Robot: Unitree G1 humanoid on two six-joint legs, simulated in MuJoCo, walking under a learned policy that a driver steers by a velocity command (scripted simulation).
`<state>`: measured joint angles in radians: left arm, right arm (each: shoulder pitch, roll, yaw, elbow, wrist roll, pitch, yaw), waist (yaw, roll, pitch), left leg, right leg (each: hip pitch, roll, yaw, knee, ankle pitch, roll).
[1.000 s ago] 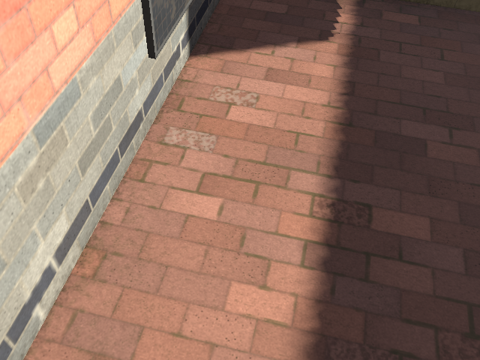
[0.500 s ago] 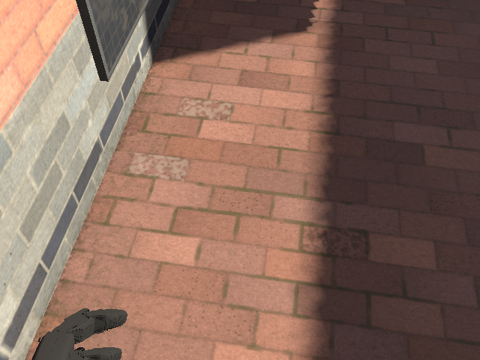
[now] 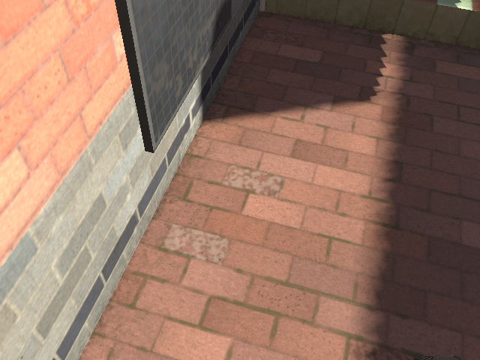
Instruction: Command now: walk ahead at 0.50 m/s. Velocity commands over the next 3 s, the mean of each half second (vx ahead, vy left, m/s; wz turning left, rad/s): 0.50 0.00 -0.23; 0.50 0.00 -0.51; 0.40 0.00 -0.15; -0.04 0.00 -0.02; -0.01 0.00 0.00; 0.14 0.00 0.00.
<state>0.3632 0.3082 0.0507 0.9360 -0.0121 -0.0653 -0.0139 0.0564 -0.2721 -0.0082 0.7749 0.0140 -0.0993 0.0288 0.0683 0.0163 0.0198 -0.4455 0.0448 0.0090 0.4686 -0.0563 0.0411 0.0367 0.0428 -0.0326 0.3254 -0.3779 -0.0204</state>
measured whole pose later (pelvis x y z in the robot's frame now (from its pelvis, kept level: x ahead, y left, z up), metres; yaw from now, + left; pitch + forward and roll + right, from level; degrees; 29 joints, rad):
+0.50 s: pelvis +0.27 -0.02 +0.00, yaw -9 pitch +1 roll +1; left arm 0.10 0.28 0.03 0.70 -0.01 -0.05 -0.07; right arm 0.35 -0.31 -0.03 0.90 0.00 -0.07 0.00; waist -0.07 -0.02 0.02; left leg 0.13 0.04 0.19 0.24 -0.38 -0.04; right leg -0.61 -0.03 -0.03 0.64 -0.03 -0.05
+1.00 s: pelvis +0.55 -0.11 +0.01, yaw -25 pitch +2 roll -1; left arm 0.38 0.29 0.07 0.76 -0.02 -0.02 0.02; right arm 0.03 -0.29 -0.02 0.71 -0.01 -0.13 0.03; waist 0.08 0.05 0.02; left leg -0.54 0.02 -0.07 0.49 0.04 -0.03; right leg -0.01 0.12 0.20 0.34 -0.34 -0.09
